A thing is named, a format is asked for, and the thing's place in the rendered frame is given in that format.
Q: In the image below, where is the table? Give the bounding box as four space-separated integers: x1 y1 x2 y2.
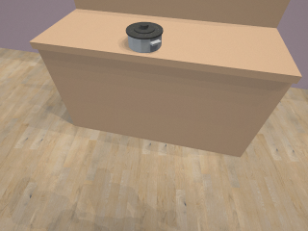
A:
29 0 302 158

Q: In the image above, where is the lid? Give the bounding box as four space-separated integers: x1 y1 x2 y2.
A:
125 21 164 39

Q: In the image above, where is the pot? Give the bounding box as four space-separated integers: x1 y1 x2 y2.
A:
127 35 162 53

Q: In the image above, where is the knob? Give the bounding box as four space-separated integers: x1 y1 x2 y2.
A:
140 22 149 29

